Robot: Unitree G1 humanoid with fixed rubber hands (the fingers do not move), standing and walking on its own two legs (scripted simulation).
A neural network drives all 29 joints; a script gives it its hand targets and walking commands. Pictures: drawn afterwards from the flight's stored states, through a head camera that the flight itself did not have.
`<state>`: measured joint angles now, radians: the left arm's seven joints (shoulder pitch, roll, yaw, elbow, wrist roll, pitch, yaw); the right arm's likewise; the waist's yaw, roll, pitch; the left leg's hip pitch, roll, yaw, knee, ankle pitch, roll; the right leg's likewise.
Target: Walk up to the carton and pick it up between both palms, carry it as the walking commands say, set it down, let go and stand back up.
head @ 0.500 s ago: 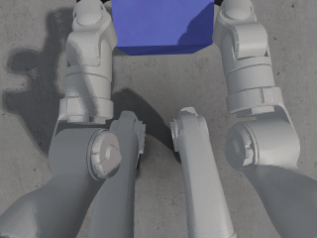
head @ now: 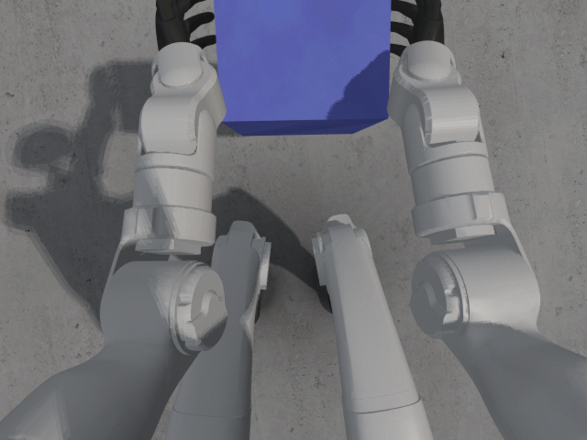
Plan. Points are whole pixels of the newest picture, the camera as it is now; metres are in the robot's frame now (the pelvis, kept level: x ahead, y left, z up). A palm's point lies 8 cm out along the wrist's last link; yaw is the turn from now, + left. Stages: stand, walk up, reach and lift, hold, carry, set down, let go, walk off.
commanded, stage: reach and lift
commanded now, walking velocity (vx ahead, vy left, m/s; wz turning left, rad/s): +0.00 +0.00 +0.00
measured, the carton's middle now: (299, 62) +0.54 -0.02 -0.14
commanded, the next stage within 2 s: none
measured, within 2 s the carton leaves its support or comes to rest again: neither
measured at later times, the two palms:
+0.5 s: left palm (145, 34) +0.50 +0.11 +0.02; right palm (452, 36) +0.49 -0.14 +0.01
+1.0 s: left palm out of the picture +0.47 +0.12 +0.13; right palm out of the picture +0.47 -0.14 +0.13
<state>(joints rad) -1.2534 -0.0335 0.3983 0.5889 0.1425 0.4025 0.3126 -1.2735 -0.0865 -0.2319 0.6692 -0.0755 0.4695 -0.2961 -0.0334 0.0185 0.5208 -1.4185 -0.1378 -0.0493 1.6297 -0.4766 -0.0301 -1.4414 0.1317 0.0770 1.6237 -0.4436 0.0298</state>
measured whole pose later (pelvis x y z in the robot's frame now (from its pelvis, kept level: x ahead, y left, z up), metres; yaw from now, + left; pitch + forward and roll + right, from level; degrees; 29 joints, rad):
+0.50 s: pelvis +0.02 +0.00 +0.05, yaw +0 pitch +14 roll +1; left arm -1.05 -0.08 0.38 0.62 0.16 0.39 0.30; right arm -1.07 -0.03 -0.21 0.69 -0.10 0.46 -0.30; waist -0.03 0.03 0.34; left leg -1.23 -0.14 -0.07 1.43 -0.45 -0.03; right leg -1.25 0.12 0.09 1.43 -0.42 0.02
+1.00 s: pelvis +0.10 +0.01 +0.16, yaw +1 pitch +18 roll +0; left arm -0.62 -0.21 0.48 0.70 0.30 0.31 0.15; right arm -0.65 0.14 -0.39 0.73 -0.34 0.38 -0.10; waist -0.04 0.02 -0.10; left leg -0.89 -0.12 -0.11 0.96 -0.37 0.01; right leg -0.91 0.09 0.11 0.95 -0.36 0.01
